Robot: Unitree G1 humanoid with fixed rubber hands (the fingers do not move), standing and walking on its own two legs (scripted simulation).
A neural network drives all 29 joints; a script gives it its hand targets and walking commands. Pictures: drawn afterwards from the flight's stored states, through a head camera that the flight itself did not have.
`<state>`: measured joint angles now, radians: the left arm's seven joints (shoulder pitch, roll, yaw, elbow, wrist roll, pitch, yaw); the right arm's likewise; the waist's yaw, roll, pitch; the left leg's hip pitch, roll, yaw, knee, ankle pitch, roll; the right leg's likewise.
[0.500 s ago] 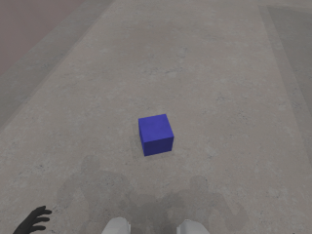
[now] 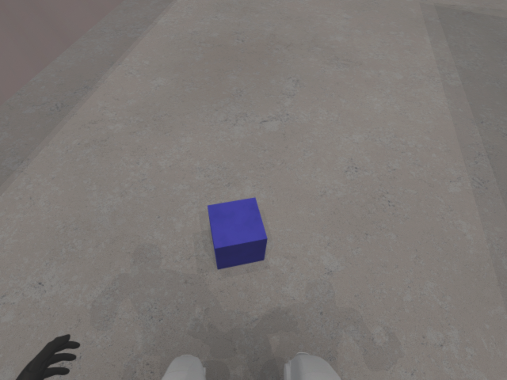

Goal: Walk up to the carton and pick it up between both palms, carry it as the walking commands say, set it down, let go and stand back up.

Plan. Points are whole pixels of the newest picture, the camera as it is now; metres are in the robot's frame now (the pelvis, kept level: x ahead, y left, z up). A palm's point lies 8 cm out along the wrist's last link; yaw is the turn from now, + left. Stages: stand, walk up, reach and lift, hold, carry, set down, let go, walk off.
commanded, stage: walk up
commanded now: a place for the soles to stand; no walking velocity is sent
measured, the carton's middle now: (236, 233) +0.69 +0.07 -0.64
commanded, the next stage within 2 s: none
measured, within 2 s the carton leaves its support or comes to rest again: neither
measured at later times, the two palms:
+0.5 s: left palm (76, 337) +0.18 +0.29 -0.07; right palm out of the picture +0.16 -0.40 -0.03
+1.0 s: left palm (111, 320) +0.20 +0.25 -0.07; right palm out of the picture +0.26 -0.43 -0.05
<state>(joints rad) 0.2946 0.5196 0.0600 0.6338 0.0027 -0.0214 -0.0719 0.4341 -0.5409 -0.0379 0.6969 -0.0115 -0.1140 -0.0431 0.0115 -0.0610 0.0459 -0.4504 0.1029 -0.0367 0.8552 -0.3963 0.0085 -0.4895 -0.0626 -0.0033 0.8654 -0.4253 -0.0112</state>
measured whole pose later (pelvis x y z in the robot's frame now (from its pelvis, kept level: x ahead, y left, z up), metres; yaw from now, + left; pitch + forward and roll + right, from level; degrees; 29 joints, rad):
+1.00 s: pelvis +0.15 -0.09 +0.00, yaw +5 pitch -1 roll +1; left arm 0.32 0.49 0.06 0.64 0.00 -0.01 -0.03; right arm 0.36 -0.52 -0.03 0.71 -0.01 -0.08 -0.04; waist 0.03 -0.05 0.07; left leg -0.49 0.03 -0.04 0.83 -0.31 0.00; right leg -0.41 -0.05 -0.05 0.86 -0.42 -0.01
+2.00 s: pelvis +0.20 -0.04 +0.02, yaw +10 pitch +0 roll -1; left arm 0.33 0.51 0.06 0.64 0.00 -0.05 -0.02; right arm 0.40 -0.51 -0.04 0.71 -0.01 -0.09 0.03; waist 0.01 -0.01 0.04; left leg -0.39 -0.01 -0.01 0.74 -0.36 0.03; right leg -0.49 -0.07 -0.03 1.01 -0.54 -0.01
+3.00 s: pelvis +0.25 -0.03 +0.02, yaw +13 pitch +0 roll +0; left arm 0.32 0.48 0.06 0.64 0.00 -0.03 -0.02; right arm 0.30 -0.49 -0.04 0.71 -0.01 -0.08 0.00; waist -0.01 -0.01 0.05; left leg -0.43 0.01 -0.01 0.76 -0.34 0.02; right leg -0.38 -0.03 -0.03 0.75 -0.38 0.00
